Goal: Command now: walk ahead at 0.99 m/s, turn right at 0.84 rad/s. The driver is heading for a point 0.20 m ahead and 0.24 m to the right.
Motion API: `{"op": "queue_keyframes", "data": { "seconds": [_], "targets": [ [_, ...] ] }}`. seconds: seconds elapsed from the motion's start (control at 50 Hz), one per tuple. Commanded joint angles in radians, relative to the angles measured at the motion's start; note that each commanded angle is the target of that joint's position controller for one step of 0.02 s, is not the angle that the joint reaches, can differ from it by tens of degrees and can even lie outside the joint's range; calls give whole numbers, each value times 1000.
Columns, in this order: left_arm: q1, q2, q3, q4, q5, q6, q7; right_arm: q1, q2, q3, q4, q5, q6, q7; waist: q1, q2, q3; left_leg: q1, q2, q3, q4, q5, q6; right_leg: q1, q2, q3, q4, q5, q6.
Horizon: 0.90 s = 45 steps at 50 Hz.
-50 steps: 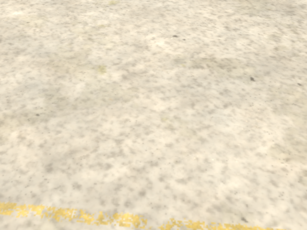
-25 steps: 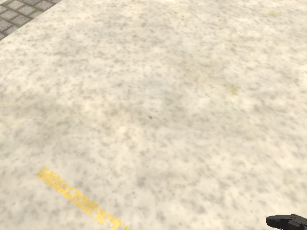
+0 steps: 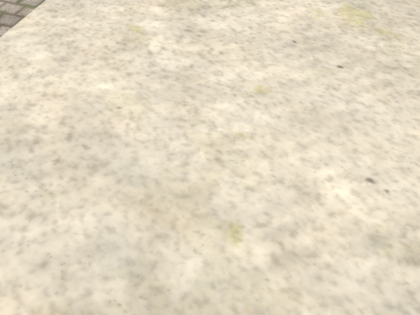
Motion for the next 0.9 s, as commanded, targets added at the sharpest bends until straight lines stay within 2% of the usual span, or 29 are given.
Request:
{"op": "queue_keyframes", "data": {
  "seconds": [0.02, 0.06, 0.1, 0.16, 0.2, 0.24, 0.26, 0.28, 0.3, 0.32, 0.34, 0.36, 0.38, 0.4, 0.44, 0.5, 0.56, 0.6, 0.64, 0.66, 0.68, 0.7, 0.72, 0.74, 0.76, 0.78, 0.8, 0.84, 0.9],
  "targets": [
    [16, 129, 25, -65, 5, -37, 19, -30, -137, -6, -151, -38, -12, 12, -115, 149, 59, -442, 100, -94, -125, 5, -21, 156, -340, 738, -505, -223, -175],
    [-13, 128, 20, -73, -4, -70, 14, -102, -133, 5, -181, -30, 28, 15, -126, 146, 119, -289, 144, -39, -375, 75, -63, -87, -246, 581, -559, -123, -149],
    [-13, 147, 34, -80, -7, -85, 12, -197, -118, 15, -221, -3, 30, 24, -84, 83, 106, -160, 155, -6, -632, 240, -81, -147, -187, 474, -558, 62, -120],
    [32, 162, 52, -77, -26, -85, -8, -272, -85, 24, -248, 33, 28, 25, 4, 7, 37, -47, 99, 38, -891, 459, -63, -20, -159, 432, -510, 273, -45],
    [54, 172, 63, -79, -21, -79, -10, -276, -109, 14, -254, 33, 21, 19, 26, -32, 3, -34, 70, 28, -992, 452, -48, 122, -180, 454, -436, 383, -12],
    [44, 197, 72, -89, -12, -76, -3, -176, -168, -13, -224, 29, 10, 5, -20, -41, -81, 87, 23, 16, -1052, 341, -31, 235, -187, 471, -262, 598, 32],
    [10, 230, 77, -96, -7, -76, -5, -25, -213, -37, -187, 31, 3, -7, -113, -25, -178, 249, 11, 22, -1053, 259, -19, 236, -169, 448, -71, 677, 56],
    [-56, 217, 74, -118, -5, -86, -7, 200, -267, -65, -137, 21, -4, -23, -241, -15, -284, 504, 83, -21, -992, 167, 0, 99, -136, 420, 191, 598, 77],
    [-100, 56, 30, -165, 4, -98, 0, 428, -337, -91, -96, -8, -7, -40, -299, 178, -409, 723, 343, -292, -1016, -217, 4, -90, -83, 343, 544, -16, 66],
    [39, -19, -4, -244, -57, -95, -6, 285, -421, -111, -114, -30, 2, -31, -128, 537, -499, 797, 559, -937, -1310, -452, 114, -363, -38, 239, 768, -238, 96],
    [-37, 71, -2, -197, -21, -68, 8, 149, -294, -102, -147, -23, 12, -23, -135, 285, -317, 651, 497, -848, -1333, -617, 133, -466, -144, 201, 822, -108, 86],
    [-119, 100, 8, -204, 0, -57, -2, 100, -210, -83, -148, -10, 17, -18, -144, 156, -201, 530, 438, -611, -1299, -427, 117, -466, -185, 167, 765, -22, 94],
    [-162, 98, 9, -208, 7, -49, -16, 108, -175, -75, -119, -14, 18, -13, -138, 68, -135, 433, 392, -444, -1291, -187, 103, -435, -219, 161, 723, 9, 105],
    [-208, 76, 5, -233, 21, -39, -34, 156, -159, -69, -77, -9, 14, -15, -132, 75, -97, 379, 356, -320, -1290, -46, 90, -427, -247, 167, 698, 12, 109],
    [-257, 19, -14, -270, 22, -13, -55, 233, -96, -55, 2, 12, -2, -3, -116, 111, -51, 349, 304, -149, -1303, 164, 47, -455, -276, 154, 698, 25, 109],
    [-323, 10, -30, -346, 23, 3, -54, 186, -111, -58, 16, 31, -28, 8, -55, 118, 6, 274, 307, 51, -1307, 746, 46, -450, -264, 96, 565, 70, 133],
    [-376, 3, -45, -366, 22, -3, -77, 103, -143, -63, 15, 41, -34, -2, -24, 86, 52, 149, 219, 247, -1332, 800, 14, -220, -213, -18, 155, 280, 138],
    [-324, 15, -40, -336, 22, -3, -88, 137, -208, -79, 20, 48, -31, -12, -10, 95, 12, 165, 206, 287, -1217, 1009, 6, -33, -129, -103, 38, 336, 122],
    [-153, 59, -18, -287, 31, -5, -77, 139, -262, -96, 4, 60, -13, -22, 69, 108, -101, 181, 256, 269, -943, 1163, -2, 179, -80, -80, -2, 314, 72],
    [-2, 94, 3, -241, 36, -10, -60, 121, -269, -100, -13, 63, -1, -22, 127, 103, -178, 131, 274, 246, -719, 1078, -9, 344, -74, -24, -33, 327, 34],
    [53, 134, 26, -200, 33, -16, -30, 132, -244, -102, -14, 59, 11, -13, 127, 16, -191, 10, 197, 248, -437, 519, -30, 475, -103, 52, -120, 395, 9],
    [-9, 234, 55, -223, 8, -8, -3, 213, -159, -88, -30, 35, 30, -7, 41, -151, -156, -203, 49, 268, -59, -259, -58, 567, -284, 261, -42, 1081, -32],
    [-5, 298, 74, -282, 10, 2, -8, 333, -172, -84, -98, 38, 50, -17, 1, -117, -433, -363, 24, 63, 177, -286, -95, 817, -505, 608, -47, 1407, -245],
    [-70, 265, 77, -330, -3, 19, 9, 287, -206, -75, -108, 29, 52, -23, 15, -19, -488, -395, 54, -29, 151, -176, -86, 750, -519, 730, -185, 1040, -277],
    [-137, 206, 63, -332, -11, 27, 22, 231, -213, -74, -112, 24, 56, -24, -20, 59, -337, -386, 84, -45, 46, -122, -85, 561, -468, 694, -270, 780, -249],
    [-170, 157, 47, -317, -14, 27, 26, 173, -204, -75, -122, 10, 65, -26, -56, 99, -227, -364, 109, -52, -64, -113, -85, 412, -404, 649, -319, 662, -210],
    [-176, 134, 39, -304, -14, 21, 28, 168, -199, -73, -124, 0, 81, -32, -86, 99, -147, -317, 121, -52, -146, -109, -88, 286, -367, 593, -332, 711, -176],
    [-170, 122, 34, -280, -14, 10, 20, 156, -184, -71, -125, -8, 119, -38, -109, 119, -127, -202, 131, -47, -286, -106, -98, 127, -308, 516, -325, 805, -129],
    [-152, 154, 49, -264, 2, 6, 16, 91, -143, -60, -151, 8, 128, -36, -98, 95, -192, -166, 110, -49, -410, -10, -93, 101, -253, 499, -285, 836, -82]
  ]
}}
